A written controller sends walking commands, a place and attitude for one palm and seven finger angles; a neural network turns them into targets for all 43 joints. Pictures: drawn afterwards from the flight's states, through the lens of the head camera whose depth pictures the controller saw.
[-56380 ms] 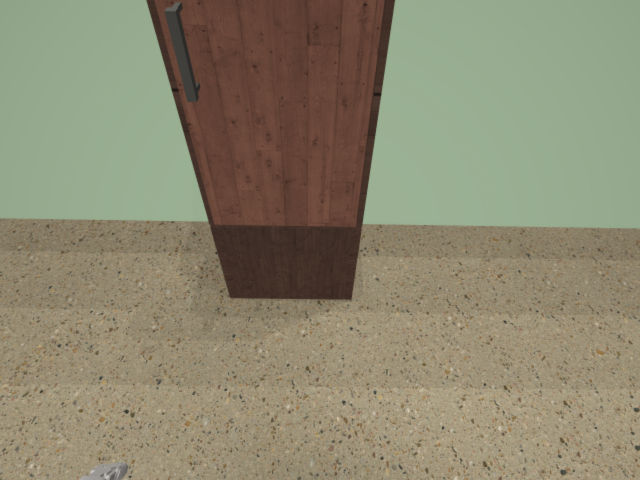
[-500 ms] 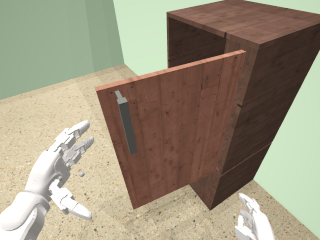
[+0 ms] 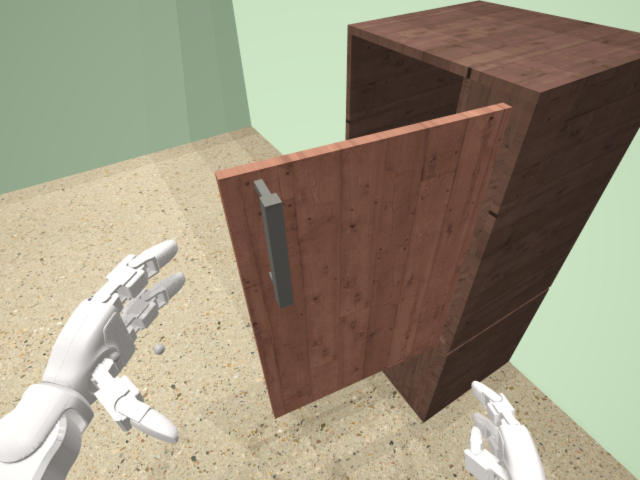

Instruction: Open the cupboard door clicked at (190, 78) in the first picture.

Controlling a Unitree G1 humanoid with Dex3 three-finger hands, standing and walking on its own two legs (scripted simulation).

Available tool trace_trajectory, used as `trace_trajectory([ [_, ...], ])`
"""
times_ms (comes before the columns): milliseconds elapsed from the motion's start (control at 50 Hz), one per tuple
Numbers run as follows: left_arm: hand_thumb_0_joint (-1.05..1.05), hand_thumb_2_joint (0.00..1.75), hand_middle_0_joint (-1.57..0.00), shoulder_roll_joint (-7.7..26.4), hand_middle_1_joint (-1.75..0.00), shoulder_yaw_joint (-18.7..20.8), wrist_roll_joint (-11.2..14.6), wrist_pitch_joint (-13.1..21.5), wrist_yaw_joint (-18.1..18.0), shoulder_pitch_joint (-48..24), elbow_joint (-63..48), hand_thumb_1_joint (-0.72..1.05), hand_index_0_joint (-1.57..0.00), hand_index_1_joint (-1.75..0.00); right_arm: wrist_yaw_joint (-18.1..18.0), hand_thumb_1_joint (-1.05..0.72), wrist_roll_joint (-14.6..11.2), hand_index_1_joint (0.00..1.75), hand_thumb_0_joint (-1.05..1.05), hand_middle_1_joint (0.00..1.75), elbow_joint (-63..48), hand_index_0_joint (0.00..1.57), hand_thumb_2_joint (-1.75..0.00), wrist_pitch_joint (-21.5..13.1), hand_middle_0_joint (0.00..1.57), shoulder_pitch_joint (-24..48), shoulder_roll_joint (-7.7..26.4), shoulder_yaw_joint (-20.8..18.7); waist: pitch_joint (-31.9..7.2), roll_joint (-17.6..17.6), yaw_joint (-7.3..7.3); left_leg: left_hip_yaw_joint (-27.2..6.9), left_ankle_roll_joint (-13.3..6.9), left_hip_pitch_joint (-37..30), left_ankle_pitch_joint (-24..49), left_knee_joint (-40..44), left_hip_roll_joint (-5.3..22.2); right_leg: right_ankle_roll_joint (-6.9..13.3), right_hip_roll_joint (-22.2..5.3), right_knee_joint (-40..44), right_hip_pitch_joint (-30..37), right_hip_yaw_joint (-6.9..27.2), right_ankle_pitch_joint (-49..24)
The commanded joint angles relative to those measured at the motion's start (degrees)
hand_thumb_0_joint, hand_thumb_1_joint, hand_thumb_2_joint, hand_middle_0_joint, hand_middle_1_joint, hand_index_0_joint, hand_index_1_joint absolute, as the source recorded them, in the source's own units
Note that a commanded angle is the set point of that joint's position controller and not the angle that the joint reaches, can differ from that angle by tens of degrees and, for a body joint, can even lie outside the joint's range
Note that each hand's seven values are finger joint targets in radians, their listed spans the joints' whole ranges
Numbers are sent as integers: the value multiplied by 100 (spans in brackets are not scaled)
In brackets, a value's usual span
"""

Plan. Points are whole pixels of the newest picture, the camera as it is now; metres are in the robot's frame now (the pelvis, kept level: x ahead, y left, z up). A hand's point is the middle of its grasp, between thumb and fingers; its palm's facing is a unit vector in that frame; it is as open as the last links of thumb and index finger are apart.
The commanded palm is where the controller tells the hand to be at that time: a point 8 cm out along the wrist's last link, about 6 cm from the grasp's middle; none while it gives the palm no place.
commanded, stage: draw the hand back to the body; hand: left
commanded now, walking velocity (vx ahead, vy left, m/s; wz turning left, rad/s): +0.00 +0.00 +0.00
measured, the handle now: (273, 246) +0.34 +0.10 +0.16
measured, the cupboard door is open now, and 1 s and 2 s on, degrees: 83 83 83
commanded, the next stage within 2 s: step back with the hand held close in 1.16 s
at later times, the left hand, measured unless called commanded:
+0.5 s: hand (112, 332) +0.21 +0.24 +0.16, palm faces +0.37 -0.84 -0.39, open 12.5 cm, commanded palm +0.16 +0.28 +0.17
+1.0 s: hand (101, 325) +0.21 +0.25 +0.16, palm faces +0.42 -0.81 -0.40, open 7.6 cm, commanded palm +0.16 +0.29 +0.18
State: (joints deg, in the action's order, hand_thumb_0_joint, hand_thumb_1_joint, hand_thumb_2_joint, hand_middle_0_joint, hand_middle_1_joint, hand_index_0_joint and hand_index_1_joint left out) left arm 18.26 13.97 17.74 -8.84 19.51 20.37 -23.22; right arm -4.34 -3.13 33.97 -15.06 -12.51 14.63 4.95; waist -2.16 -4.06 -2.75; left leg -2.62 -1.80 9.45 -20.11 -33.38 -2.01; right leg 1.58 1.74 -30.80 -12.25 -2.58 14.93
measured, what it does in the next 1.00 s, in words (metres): stands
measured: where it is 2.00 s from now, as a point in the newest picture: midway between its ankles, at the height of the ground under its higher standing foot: outside the picture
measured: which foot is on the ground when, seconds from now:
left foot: down 0.00-1.00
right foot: down 0.00-1.00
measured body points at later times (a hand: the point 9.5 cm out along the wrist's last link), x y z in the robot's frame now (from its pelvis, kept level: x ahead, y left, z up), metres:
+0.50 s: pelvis +0.02 +0.00 +0.01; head +0.00 -0.02 +0.46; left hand +0.18 +0.28 +0.18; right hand +0.19 -0.21 -0.08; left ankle -0.02 +0.10 -0.73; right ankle +0.02 -0.10 -0.73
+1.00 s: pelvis +0.02 +0.00 +0.01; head +0.00 -0.03 +0.46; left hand +0.18 +0.29 +0.18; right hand +0.21 -0.23 -0.08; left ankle -0.02 +0.10 -0.73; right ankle +0.02 -0.10 -0.73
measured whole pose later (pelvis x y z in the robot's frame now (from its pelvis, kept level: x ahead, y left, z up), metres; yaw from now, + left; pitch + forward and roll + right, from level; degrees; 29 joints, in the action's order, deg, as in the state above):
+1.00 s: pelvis +0.02 +0.00 +0.01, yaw -1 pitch -4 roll -1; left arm 19.0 17.6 3.1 5.0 -6.4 26.8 -21.8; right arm -3.9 -0.3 37.1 -5.2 -10.5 13.2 1.0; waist 1.2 -4.1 -4.0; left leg -1.8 -1.4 2.5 -17.2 -24.1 -1.3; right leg 1.9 2.5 -22.7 -6.1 -1.4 12.4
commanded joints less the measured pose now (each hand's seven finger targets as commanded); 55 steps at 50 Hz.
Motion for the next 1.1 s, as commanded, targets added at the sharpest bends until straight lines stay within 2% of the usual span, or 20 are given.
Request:
trace_trajectory([
  [0, 0, 33, -15, 1034, -30, 763, 193, 412, 75, -878, -1125, -43, -15, -30, -57, -90, -31, 30, 0, 30, -1039, 20, -90, -432, 20, 963, 665, -260, -343, 279, 2, -134, 27, 281, 1074, 643, 176, -37, -112, 537, 177, -22, -571],
  [60, 0, 37, -16, 1013, -30, 810, 255, 381, 206, -879, -1066, -32, -16, -30, -56, -90, -46, 30, 0, 30, -1040, 20, -90, -442, 20, 974, 672, -257, -311, 142, -1, -143, 38, 254, 1159, 672, 174, -37, -97, 519, 178, -53, -704],
  [80, 0, 39, -16, 1259, -30, 734, -755, 1017, -1039, -944, -2190, -29, -16, -30, -53, -90, 206, 30, 0, 30, -1075, 20, -90, -402, 20, 881, 463, -318, 61, 85, -180, -194, 61, 655, 1145, 807, 204, -11, -94, 579, 352, 112, -588],
  [100, 0, 40, -16, 968, -30, 643, -907, 1131, -1592, -269, -1614, -26, -16, -30, -46, -90, 277, 30, 0, 30, -883, 20, -90, -403, 20, 788, 475, -345, 413, 377, -99, -198, 135, 794, 751, 848, 262, 28, -127, 684, 193, 148, -245],
  [120, 0, 42, -16, 578, -30, 296, -1040, 1193, -1873, 128, -1534, -22, -16, -30, -10, -90, 289, 30, 0, 30, -881, 20, -90, -290, 20, 790, 451, -349, 432, 283, -68, -214, 123, 790, 642, 942, 269, 31, -166, 710, 257, 174, -173],
  [160, 0, 45, -16, 622, -30, 263, -1229, 1402, -2219, 258, -1776, -15, -16, -30, 33, -90, 279, 30, 0, 30, -871, 20, -90, -115, 20, 765, 448, -400, 146, -181, -56, -133, 119, 577, 791, 983, 253, 50, -218, 699, 457, 223, -370],
  [200, 0, 48, -16, 915, -30, 469, -1368, 1572, -2453, 293, -1837, -8, -16, -30, 19, -90, 309, 30, 0, 30, -802, 20, -90, -22, 20, 758, 472, -437, -79, -123, -90, -106, 117, 441, 960, 1024, 267, 70, -230, 723, 660, 245, -510],
  [240, 0, 51, -17, 873, -30, 468, -1446, 1680, -2578, 250, -1795, -1, -17, -30, -6, -90, 312, 30, 0, 30, -784, 20, -90, 63, 20, 765, 430, -460, -162, 35, -53, -79, 85, 283, 1094, 1053, 263, 62, -241, 774, 701, 261, -579],
  [280, 0, 54, -17, 842, -30, 410, -1513, 1749, -2648, 129, -1838, 6, -17, -30, -26, -90, 314, 30, 0, 30, -741, 20, -90, 132, 20, 785, 423, -474, -204, -146, -23, -46, 82, 106, 1229, 1077, 254, 57, -255, 834, 713, 266, -658],
  [360, 0, 60, -18, 851, -30, 482, -1539, 1789, -2731, 231, -1549, 20, -18, -30, -49, -90, 325, 30, 0, 30, -629, 20, -90, 231, 20, 839, 417, -488, -107, 99, -50, -96, 97, 9, 1564, 1180, 283, 57, -252, 859, 818, 215, -903],
  [500, 0, 70, -18, 1033, -30, 794, -1528, 1797, -2729, 435, -1275, 44, -18, -30, -13, -90, 313, 30, 0, 30, -566, 20, -90, 425, 20, 904, 432, -537, -169, 97, -139, -54, 171, -123, 2261, 1203, 315, 62, -252, 866, 1052, 229, -1419],
  [580, 0, 76, -19, 1039, -30, 903, -1481, 1791, -2699, 415, -1187, 58, -19, -30, 1, -90, 301, 30, 0, 30, -608, 20, -90, 571, 20, 885, 398, -560, -165, 246, -125, 12, 146, -201, 2372, 1195, 324, 39, -248, 913, 1047, 265, -1562],
  [680, 0, 84, -19, 1116, -30, 1024, -1462, 1784, -2691, 289, -1187, 76, -19, -30, 8, -90, 276, 30, 0, 30, -627, 20, -90, 653, 20, 894, 391, -570, -176, -24, -119, 51, 142, -274, 2330, 1197, 320, 32, -251, 973, 1020, 295, -1513],
  [700, 0, 86, -20, 1231, -30, 1124, -1461, 1771, -2705, 246, -1081, 80, -20, -30, -7, -90, 281, 30, 0, 30, -599, 20, -90, 659, 20, 924, 404, -571, -77, 79, -127, 57, 128, -245, 2262, 1183, 317, 41, -248, 1017, 993, 306, -1520],
  [760, 0, 90, -20, 1208, -30, 1133, -1454, 1784, -2707, 152, -1156, 90, -20, -30, 2, -90, 278, 30, 0, 30, -616, 20, -90, 672, 20, 882, 404, -574, -162, 41, -113, 25, 140, -282, 2296, 1224, 321, 33, -243, 999, 1023, 284, -1466],
  [800, 0, 90, -20, 1191, -30, 1083, -1468, 1783, -2703, 159, -1149, 90, -20, -30, 8, -90, 277, 30, 0, 30, -608, 20, -90, 647, 20, 907, 419, -578, -154, -105, -115, 47, 136, -316, 2341, 1203, 316, 35, -255, 1008, 1015, 289, -1523],
  [860, 0, 90, -20, 1120, -30, 1023, -1454, 1771, -2699, 221, -1072, 90, -20, -30, 22, -90, 286, 30, 0, 30, -611, 20, -90, 658, 20, 886, 413, -581, -120, 146, -105, 50, 109, -291, 2248, 1225, 309, 16, -244, 1026, 1009, 277, -1480],
  [940, 0, 90, -20, 1160, -30, 1038, -1461, 1778, -2695, 118, -1065, 90, -20, -30, 15, -90, 276, 30, 0, 30, -616, 20, -90, 666, 20, 912, 417, -578, -6, 74, -106, 37, 101, -232, 1987, 1270, 304, 26, -238, 1079, 957, 295, -1259],
  [960, 0, 90, -20, 1210, -30, 1070, -1457, 1799, -2705, 89, -1153, 90, -20, -30, 14, -90, 273, 30, 0, 30, -628, 20, -90, 649, 20, 911, 418, -581, -133, -64, -111, 73, 90, -279, 1961, 1244, 289, 20, -253, 1090, 990, 324, -1281],
  [1080, 0, 90, -20, 1177, -30, 1060, -1461, 1806, -2701, 131, -1105, 90, -20, -30, 16, -90, 277, 30, 0, 30, -603, 20, -90, 625, 20, 914, 399, -575, -51, -15, -113, 63, 89, -247, 1888, 1253, 287, 27, -232, 1136, 966, 345, -1193],
])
